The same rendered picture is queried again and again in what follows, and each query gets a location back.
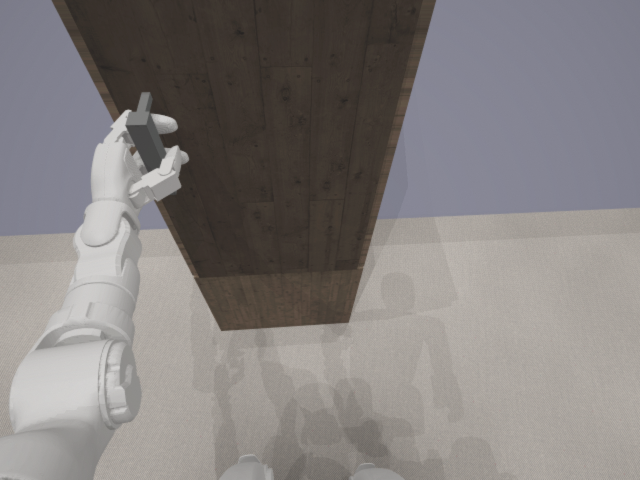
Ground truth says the robot left upper arm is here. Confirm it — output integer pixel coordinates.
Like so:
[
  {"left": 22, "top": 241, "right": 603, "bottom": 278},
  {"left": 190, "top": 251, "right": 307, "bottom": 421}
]
[{"left": 0, "top": 339, "right": 142, "bottom": 480}]

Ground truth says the robot shin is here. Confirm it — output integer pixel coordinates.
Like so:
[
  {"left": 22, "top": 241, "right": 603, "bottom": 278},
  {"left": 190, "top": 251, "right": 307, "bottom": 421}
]
[
  {"left": 354, "top": 463, "right": 376, "bottom": 475},
  {"left": 238, "top": 454, "right": 261, "bottom": 464}
]

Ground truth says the robot right shin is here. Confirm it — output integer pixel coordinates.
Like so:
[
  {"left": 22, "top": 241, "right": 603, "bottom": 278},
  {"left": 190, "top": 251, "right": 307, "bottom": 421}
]
[{"left": 354, "top": 463, "right": 376, "bottom": 475}]

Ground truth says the robot left forearm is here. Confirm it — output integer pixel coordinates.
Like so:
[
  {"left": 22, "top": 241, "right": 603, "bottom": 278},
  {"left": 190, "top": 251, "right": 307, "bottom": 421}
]
[{"left": 9, "top": 200, "right": 142, "bottom": 433}]

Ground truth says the handle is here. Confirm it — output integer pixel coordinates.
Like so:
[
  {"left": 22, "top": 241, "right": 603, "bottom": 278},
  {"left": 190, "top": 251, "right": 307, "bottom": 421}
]
[{"left": 125, "top": 92, "right": 177, "bottom": 195}]

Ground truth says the robot left shin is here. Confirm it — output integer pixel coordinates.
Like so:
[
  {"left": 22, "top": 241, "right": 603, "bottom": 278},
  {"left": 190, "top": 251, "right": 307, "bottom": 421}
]
[{"left": 238, "top": 454, "right": 261, "bottom": 464}]

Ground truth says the left robot hand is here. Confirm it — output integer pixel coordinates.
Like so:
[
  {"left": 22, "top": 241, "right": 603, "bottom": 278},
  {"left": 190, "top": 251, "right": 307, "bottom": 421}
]
[{"left": 91, "top": 110, "right": 189, "bottom": 217}]

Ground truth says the cupboard door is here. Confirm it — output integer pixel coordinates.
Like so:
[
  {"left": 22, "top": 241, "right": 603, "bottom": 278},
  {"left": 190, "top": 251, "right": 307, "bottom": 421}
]
[{"left": 64, "top": 0, "right": 423, "bottom": 278}]

